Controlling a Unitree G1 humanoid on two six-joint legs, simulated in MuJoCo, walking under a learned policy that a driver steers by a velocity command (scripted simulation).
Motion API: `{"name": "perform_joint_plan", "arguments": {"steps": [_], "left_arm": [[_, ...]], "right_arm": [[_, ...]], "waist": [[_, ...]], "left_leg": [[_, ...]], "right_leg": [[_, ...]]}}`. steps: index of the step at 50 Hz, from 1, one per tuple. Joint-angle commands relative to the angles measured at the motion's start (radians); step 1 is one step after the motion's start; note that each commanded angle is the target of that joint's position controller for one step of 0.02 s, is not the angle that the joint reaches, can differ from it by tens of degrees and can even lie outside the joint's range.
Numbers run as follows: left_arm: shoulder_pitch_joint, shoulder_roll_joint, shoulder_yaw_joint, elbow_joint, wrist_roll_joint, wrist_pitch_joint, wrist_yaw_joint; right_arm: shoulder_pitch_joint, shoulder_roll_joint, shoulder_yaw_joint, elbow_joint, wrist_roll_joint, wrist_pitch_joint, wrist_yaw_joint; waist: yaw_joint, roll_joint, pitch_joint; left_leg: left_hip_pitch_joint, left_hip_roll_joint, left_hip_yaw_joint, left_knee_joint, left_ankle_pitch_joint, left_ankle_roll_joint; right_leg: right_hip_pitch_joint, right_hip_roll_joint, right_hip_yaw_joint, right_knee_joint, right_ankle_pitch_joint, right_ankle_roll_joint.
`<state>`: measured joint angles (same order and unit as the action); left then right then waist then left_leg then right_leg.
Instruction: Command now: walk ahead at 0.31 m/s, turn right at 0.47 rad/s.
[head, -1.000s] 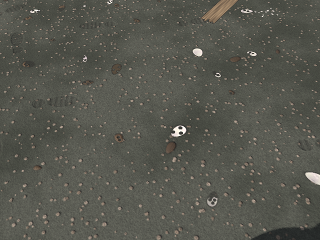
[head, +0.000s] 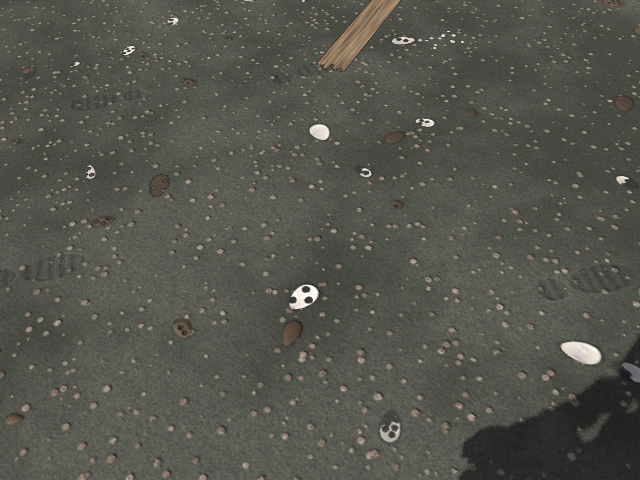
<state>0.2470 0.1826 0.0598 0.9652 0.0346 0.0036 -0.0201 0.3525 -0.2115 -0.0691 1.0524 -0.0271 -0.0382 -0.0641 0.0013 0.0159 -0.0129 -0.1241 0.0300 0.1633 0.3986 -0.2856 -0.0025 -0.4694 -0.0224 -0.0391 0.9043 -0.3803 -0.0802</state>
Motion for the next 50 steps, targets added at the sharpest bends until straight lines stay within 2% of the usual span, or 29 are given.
{"name": "perform_joint_plan", "arguments": {"steps": [1,4,6,7,8,9,10,11,12,13,15,18,22,25,28,29,30,31,32,33,34,35,36,37,38,41,43,47,50], "left_arm": [[-0.058,0.029,0.010,-0.079,-0.007,-0.016,-0.019],[-0.058,0.046,0.017,-0.103,-0.009,-0.016,-0.029],[0.073,0.071,0.033,-0.068,0.002,-0.028,-0.030],[0.225,0.137,0.060,-0.020,0.008,-0.042,-0.021],[0.327,0.283,0.087,-0.022,-0.001,-0.051,-0.004],[0.285,0.259,0.076,-0.019,-0.011,-0.044,0.005],[0.213,0.238,0.066,-0.041,-0.007,-0.044,0.010],[0.153,0.211,0.060,-0.062,-0.008,-0.047,0.012],[0.115,0.186,0.052,-0.080,-0.016,-0.052,0.012],[0.095,0.180,0.049,-0.088,-0.022,-0.057,0.016],[0.117,0.152,0.039,-0.080,-0.034,-0.075,0.018],[0.191,0.169,0.041,-0.063,-0.035,-0.083,0.021],[0.233,0.169,0.041,-0.060,-0.030,-0.082,0.022],[0.256,0.163,0.036,-0.050,-0.027,-0.087,0.027],[0.216,0.190,0.038,-0.052,-0.022,-0.093,0.033],[0.202,0.206,0.042,-0.052,-0.019,-0.095,0.035],[0.196,0.219,0.045,-0.049,-0.013,-0.093,0.033],[0.198,0.213,0.043,-0.049,-0.012,-0.093,0.029],[0.240,0.140,0.025,-0.074,-0.013,-0.095,0.026],[0.404,0.067,0.015,-0.066,-0.059,-0.092,0.019],[0.323,0.151,0.023,-0.051,-0.023,-0.084,0.026],[0.201,0.158,0.024,-0.076,-0.017,-0.085,0.018],[0.144,0.140,0.018,-0.090,-0.014,-0.088,0.013],[0.113,0.133,0.018,-0.097,-0.003,-0.081,0.007],[0.143,0.123,0.015,-0.095,0.003,-0.070,0.000],[0.115,0.102,0.008,-0.096,0.009,-0.051,-0.009],[0.018,0.098,0.002,-0.125,0.012,-0.047,-0.016],[-0.162,0.078,-0.016,-0.181,0.003,-0.051,-0.024],[-0.252,0.067,-0.028,-0.207,-0.005,-0.055,-0.024]], "right_arm": [[-0.032,-0.119,-0.023,-0.057,-0.003,-0.039,0.012],[-0.010,-0.161,-0.039,-0.056,-0.011,-0.039,0.037],[-0.023,-0.161,-0.040,-0.067,-0.011,-0.031,0.054],[-0.037,-0.120,-0.027,-0.086,-0.024,-0.027,0.064],[-0.121,-0.038,-0.005,-0.193,-0.015,-0.038,0.083],[-0.201,-0.091,-0.012,-0.210,-0.033,-0.045,0.091],[-0.224,-0.100,-0.012,-0.220,-0.014,-0.055,0.103],[-0.207,-0.102,-0.009,-0.206,0.003,-0.067,0.106],[-0.191,-0.107,-0.012,-0.188,-0.007,-0.067,0.101],[-0.160,-0.093,-0.008,-0.188,-0.018,-0.057,0.102],[-0.182,-0.102,-0.011,-0.195,-0.021,-0.033,0.102],[-0.279,-0.084,-0.003,-0.240,-0.017,-0.015,0.097],[-0.422,-0.066,0.012,-0.308,-0.008,-0.014,0.103],[-0.479,-0.066,0.018,-0.341,-0.001,-0.020,0.108],[-0.409,-0.098,0.008,-0.338,0.003,-0.028,0.102],[-0.338,-0.119,-0.002,-0.318,0.004,-0.031,0.093],[-0.212,-0.138,-0.014,-0.280,0.007,-0.037,0.081],[-0.064,-0.163,-0.025,-0.241,-0.002,-0.046,0.068],[0.088,-0.240,-0.039,-0.233,-0.027,-0.052,0.055],[0.074,-0.319,-0.059,-0.211,-0.036,-0.044,0.067],[-0.027,-0.219,-0.041,-0.230,-0.007,-0.034,0.077],[-0.117,-0.142,-0.022,-0.249,0.003,-0.037,0.080],[-0.136,-0.112,-0.012,-0.240,-0.002,-0.044,0.082],[-0.126,-0.095,-0.004,-0.223,-0.001,-0.049,0.079],[-0.108,-0.096,-0.001,-0.205,0.002,-0.056,0.076],[-0.032,-0.102,0.000,-0.165,0.015,-0.078,0.081],[0.009,-0.112,-0.002,-0.148,0.019,-0.080,0.078],[0.072,-0.103,0.005,-0.119,0.023,-0.074,0.078],[0.110,-0.121,0.004,-0.102,0.021,-0.073,0.074]], "waist": [[0.009,0.069,0.116],[-0.002,0.092,0.103],[0.057,0.029,0.067],[0.122,-0.135,0.004],[0.149,-0.435,-0.022],[0.132,-0.231,0.032],[0.090,-0.139,0.075],[0.054,-0.069,0.078],[0.033,-0.015,0.071],[0.007,-0.090,0.035],[0.001,-0.071,0.034],[0.021,-0.047,0.066],[0.059,-0.083,0.085],[0.078,-0.097,0.093],[0.034,-0.105,0.084],[0.005,-0.108,0.051],[-0.048,-0.092,-0.015],[-0.110,-0.061,-0.100],[-0.138,0.064,-0.238],[-0.040,0.340,-0.298],[-0.023,0.135,-0.165],[-0.020,0.027,-0.039],[-0.013,-0.017,0.001],[-0.001,-0.006,0.024],[0.020,0.052,0.007],[0.029,0.043,0.014],[0.012,0.034,0.048],[-0.026,0.038,0.082],[-0.047,0.054,0.089]], "left_leg": [[-0.061,0.264,-0.166,-0.252,-0.130,0.146],[-0.075,0.265,-0.097,-0.177,-0.164,0.148],[-0.173,0.228,-0.005,0.042,-0.088,0.118],[-0.269,0.158,0.088,0.372,0.011,0.079],[-0.651,-0.024,0.080,0.726,-0.279,0.011],[-0.746,0.001,-0.129,0.843,-0.270,0.027],[-0.755,0.053,-0.164,0.854,-0.154,0.041],[-0.693,0.085,-0.174,0.788,-0.044,0.046],[-0.615,0.096,-0.179,0.719,0.005,0.047],[-0.562,0.090,-0.173,0.679,0.023,0.032],[-0.547,0.070,-0.160,0.633,0.069,0.009],[-0.608,0.053,-0.145,0.520,0.125,-0.026],[-0.594,0.021,-0.133,0.334,0.240,-0.035],[-0.515,0.007,-0.118,0.227,0.297,-0.005],[-0.358,-0.015,-0.117,0.151,0.260,0.050],[-0.271,-0.044,-0.107,0.141,0.208,0.067],[-0.141,-0.078,-0.087,0.107,0.174,0.085],[0.052,-0.041,-0.116,0.082,0.174,0.109],[0.269,0.205,-0.401,0.078,-0.008,0.152],[0.417,0.404,-0.925,-0.124,-0.103,0.287],[0.293,0.361,-0.928,-0.169,-0.256,0.267],[0.143,0.318,-0.731,-0.173,-0.197,0.244],[0.059,0.268,-0.602,-0.183,-0.040,0.224],[0.012,0.214,-0.494,-0.197,0.084,0.195],[-0.009,0.207,-0.444,-0.201,0.172,0.193],[-0.004,0.190,-0.363,-0.228,0.320,0.212],[0.016,0.182,-0.320,-0.265,0.340,0.215],[0.043,0.128,-0.228,-0.277,0.443,0.191],[0.071,0.135,-0.198,-0.266,0.498,0.185]], "right_leg": [[-0.032,-0.042,-0.014,-0.121,0.023,0.004],[0.100,0.004,-0.104,-0.250,0.042,-0.009],[0.316,0.071,-0.138,-0.341,0.051,-0.035],[0.473,0.007,0.030,-0.453,-0.070,-0.075],[0.638,-0.298,0.686,-0.717,-0.345,-0.230],[0.573,-0.338,0.805,-0.805,-0.342,-0.266],[0.514,-0.316,0.687,-0.747,-0.257,-0.242],[0.457,-0.269,0.559,-0.732,-0.099,-0.203],[0.427,-0.205,0.440,-0.723,0.080,-0.157],[0.398,-0.194,0.422,-0.736,0.116,-0.170],[0.405,-0.155,0.356,-0.738,0.272,-0.172],[0.434,-0.144,0.322,-0.735,0.393,-0.178],[0.441,-0.122,0.300,-0.719,0.469,-0.163],[0.453,-0.128,0.287,-0.711,0.554,-0.136],[0.473,-0.148,0.281,-0.668,0.700,-0.094],[0.493,-0.141,0.266,-0.591,0.855,-0.077],[0.507,-0.112,0.239,-0.435,0.974,-0.063],[0.435,-0.064,0.203,-0.225,0.897,-0.048],[0.270,0.001,0.162,0.087,0.543,-0.039],[-0.035,0.174,0.123,0.373,-0.145,-0.004],[-0.125,0.089,0.173,0.436,-0.070,-0.025],[-0.124,0.045,0.161,0.397,0.037,-0.025],[-0.098,0.015,0.158,0.345,0.086,-0.023],[-0.074,-0.010,0.147,0.300,0.099,-0.021],[-0.039,-0.018,0.136,0.270,0.103,-0.011],[-0.076,-0.036,0.095,0.221,0.116,0.013],[-0.160,-0.064,0.064,0.155,0.182,0.031],[-0.187,-0.066,-0.002,-0.078,0.317,0.058],[-0.129,-0.044,-0.031,-0.236,0.375,0.053]]}}
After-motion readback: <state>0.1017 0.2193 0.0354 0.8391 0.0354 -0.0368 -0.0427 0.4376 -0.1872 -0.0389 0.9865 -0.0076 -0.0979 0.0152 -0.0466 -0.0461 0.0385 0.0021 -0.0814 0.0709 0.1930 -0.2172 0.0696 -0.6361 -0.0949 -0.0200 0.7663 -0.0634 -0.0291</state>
